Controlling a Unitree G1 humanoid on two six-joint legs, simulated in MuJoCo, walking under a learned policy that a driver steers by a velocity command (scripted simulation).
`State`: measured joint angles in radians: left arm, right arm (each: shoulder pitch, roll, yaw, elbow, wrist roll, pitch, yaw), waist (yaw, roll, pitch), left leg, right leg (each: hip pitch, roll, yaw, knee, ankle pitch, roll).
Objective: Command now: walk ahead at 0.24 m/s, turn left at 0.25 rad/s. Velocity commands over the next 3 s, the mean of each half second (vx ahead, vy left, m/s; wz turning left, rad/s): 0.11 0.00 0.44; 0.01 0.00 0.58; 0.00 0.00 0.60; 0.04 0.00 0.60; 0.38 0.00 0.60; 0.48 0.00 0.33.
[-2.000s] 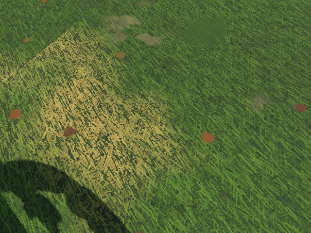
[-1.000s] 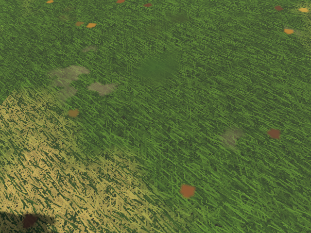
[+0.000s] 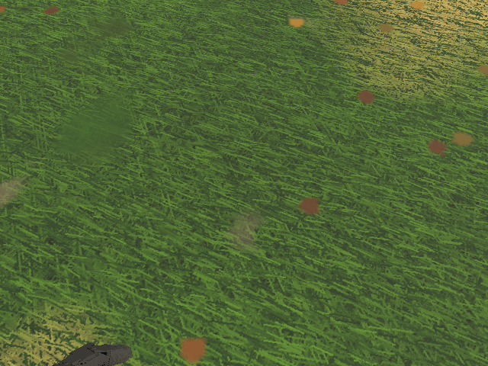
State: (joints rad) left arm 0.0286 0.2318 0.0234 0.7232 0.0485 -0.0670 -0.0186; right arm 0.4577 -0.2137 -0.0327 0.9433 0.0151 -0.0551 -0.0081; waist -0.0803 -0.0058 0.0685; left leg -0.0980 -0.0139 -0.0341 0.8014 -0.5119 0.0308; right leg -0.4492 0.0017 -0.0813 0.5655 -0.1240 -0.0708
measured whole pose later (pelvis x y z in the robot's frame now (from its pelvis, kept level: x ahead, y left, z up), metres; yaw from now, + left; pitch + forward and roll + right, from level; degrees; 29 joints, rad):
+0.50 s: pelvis +0.08 +0.01 +0.00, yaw +16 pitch +0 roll -1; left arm 0.24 0.27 0.05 0.81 0.02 0.01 0.02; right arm 0.15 -0.23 -0.05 0.73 -0.03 0.04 0.03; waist 0.01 -0.04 0.06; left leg -0.33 0.00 0.07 0.60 -0.27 0.07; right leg -0.27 -0.10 -0.30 0.68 -0.42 -0.01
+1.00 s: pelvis +0.10 -0.02 +0.01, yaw +34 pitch +1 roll +0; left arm 0.19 0.26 0.03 0.69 0.02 0.02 0.04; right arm 0.21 -0.30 -0.09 0.72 -0.02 0.06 0.01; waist -0.03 0.04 0.05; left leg -0.40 -0.13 -0.16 0.70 -0.38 0.03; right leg -0.27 0.03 0.00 0.52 -0.25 -0.03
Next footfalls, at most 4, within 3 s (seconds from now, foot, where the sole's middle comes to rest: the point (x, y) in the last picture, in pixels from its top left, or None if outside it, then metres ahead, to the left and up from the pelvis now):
0.48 left None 0.12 0.11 -0.76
0.94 right None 0.19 -0.08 -0.76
1.38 left None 0.03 0.07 -0.76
1.92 right None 0.20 -0.01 -0.76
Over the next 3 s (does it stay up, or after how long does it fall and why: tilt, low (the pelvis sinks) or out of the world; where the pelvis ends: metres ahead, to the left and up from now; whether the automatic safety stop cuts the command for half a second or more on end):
stays up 0.07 0.47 0.00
